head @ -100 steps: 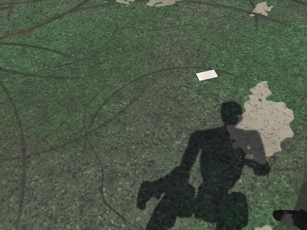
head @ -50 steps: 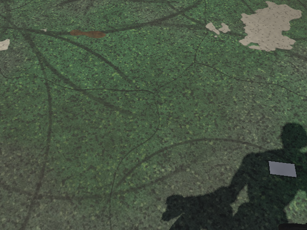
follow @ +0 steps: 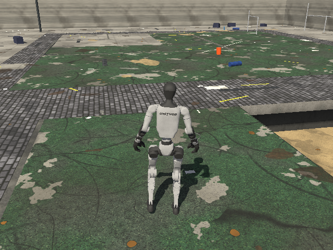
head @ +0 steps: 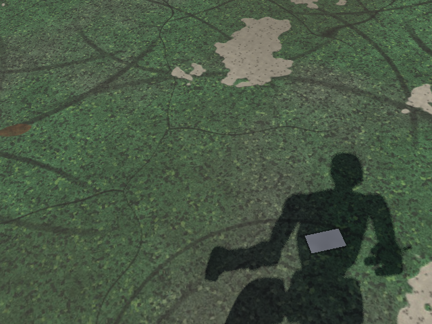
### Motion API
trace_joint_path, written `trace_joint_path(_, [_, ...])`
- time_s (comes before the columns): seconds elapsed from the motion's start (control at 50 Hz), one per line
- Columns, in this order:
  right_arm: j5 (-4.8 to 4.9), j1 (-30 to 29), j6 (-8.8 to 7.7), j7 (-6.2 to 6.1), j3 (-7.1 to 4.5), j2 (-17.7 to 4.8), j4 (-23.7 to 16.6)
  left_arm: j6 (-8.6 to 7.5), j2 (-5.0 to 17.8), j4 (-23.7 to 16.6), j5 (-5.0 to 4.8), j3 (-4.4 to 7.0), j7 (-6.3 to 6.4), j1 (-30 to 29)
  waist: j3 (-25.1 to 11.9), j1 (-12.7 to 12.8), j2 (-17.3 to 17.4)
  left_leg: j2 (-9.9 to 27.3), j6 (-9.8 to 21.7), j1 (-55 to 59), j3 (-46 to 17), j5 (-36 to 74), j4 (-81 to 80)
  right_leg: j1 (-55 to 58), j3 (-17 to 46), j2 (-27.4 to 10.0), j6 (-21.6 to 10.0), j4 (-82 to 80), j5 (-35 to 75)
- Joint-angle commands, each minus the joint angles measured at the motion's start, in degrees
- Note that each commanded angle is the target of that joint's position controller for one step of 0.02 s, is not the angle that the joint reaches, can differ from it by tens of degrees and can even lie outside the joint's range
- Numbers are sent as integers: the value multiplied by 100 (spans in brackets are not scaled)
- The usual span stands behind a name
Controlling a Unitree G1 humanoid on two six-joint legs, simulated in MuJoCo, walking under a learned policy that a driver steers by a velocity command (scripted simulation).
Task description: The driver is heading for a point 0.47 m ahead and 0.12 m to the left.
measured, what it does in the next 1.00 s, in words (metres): walks ahead, turning left: left foot, then right foot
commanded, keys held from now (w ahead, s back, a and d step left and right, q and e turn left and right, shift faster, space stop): w+q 0.54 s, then no key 0.46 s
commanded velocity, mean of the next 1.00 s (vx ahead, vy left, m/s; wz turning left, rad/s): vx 0.31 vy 0.00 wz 0.19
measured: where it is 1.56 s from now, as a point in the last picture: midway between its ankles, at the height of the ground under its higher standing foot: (219, 314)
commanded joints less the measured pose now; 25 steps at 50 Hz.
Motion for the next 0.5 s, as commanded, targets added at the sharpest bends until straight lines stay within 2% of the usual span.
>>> trace_joint_path(0.02, [51,-659,-360,64,-155,-737,-586,-356,890,-269,43,196,89,374,145,249,-1099,72,164,-2728,-586,602,1034,1683,3246,-1917,-1157,-2626,-1664])
trace_joint_path(0.04, [-56,-513,-373,54,-157,-717,-429,-362,741,-263,9,128,130,190,154,175,-1097,154,98,-2530,-571,1104,757,1600,2705,-1666,-944,-2616,-1133])
trace_joint_path(0.06, [-81,-428,-377,78,-147,-644,-320,-385,711,-253,52,93,166,171,144,130,-1122,165,48,-2226,-498,1562,662,1441,2258,-1455,-812,-2697,-653])
trace_joint_path(0.1, [-24,-390,-389,135,-92,-473,-193,-465,725,-186,108,95,200,360,84,169,-882,128,-29,-2092,-385,2296,420,1538,1672,-1330,-716,-2814,289])
trace_joint_path(0.14, [-3,-459,-387,159,-43,-361,-151,-521,724,-80,104,101,214,569,90,248,-717,108,-82,-2112,-389,2713,18,1719,1223,-1297,-652,-2870,903])
trace_joint_path(0.22, [65,-702,-389,234,40,-249,-196,-556,778,92,109,125,204,743,339,406,-777,8,-111,-1987,-411,3218,-851,1753,581,-1301,-587,-3048,1329])
trace_joint_path(0.3, [90,-1073,-436,367,137,-144,-355,-546,793,283,76,151,187,921,675,588,-634,-81,40,-1993,-310,3301,-1540,1998,108,-1460,-597,-3105,1763])
trace_joint_path(0.36, [74,-1360,-494,493,209,-57,-538,-483,823,411,19,171,198,1057,757,662,-591,-193,246,-1925,-63,2960,-1947,2375,-153,-1569,-556,-2851,2539])
trace_joint_path(0.38, [71,-1378,-511,530,212,-70,-587,-455,856,430,6,179,211,1053,697,616,-636,-278,343,-1769,59,2745,-2045,2485,-252,-1582,-512,-2645,3225])
trace_joint_path(0.42, [56,-1116,-508,550,132,-253,-614,-404,1010,406,8,210,274,982,233,365,-912,-648,583,-1025,414,2247,-2022,2695,-460,-1557,-372,-1847,5801])
trace_joint_path(0.44, [58,-631,-485,531,34,-450,-533,-357,1091,388,19,224,321,954,-170,75,-1036,-878,720,-371,551,2020,-1968,2737,-574,-1508,-282,-1102,6937])
trace_joint_path(0.46, [82,231,-468,475,-113,-729,-354,-326,1132,359,14,220,359,876,-690,-415,-959,-1056,929,950,541,2279,-2221,2282,-754,-1372,-115,34,7187])
trace_joint_path(0.48, [92,1196,-406,365,-258,-1069,-184,-376,1098,258,68,174,388,842,-1245,-901,-638,-531,1242,2875,-393,2292,-2227,854,-710,-1227,95,1542,5846])
trace_joint_path(0.5, [103,1540,-412,316,-350,-1600,-138,-539,229,-11,208,-115,248,1443,-2026,-390,999,1224,2441,5158,-3710,1215,-2415,-1816,-414,-30,523,3945,84])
